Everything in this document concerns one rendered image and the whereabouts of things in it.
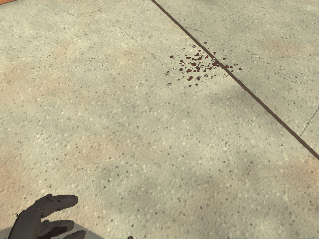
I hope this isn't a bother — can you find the robot left hand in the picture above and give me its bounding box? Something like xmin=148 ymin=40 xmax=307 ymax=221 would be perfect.
xmin=5 ymin=193 xmax=86 ymax=239

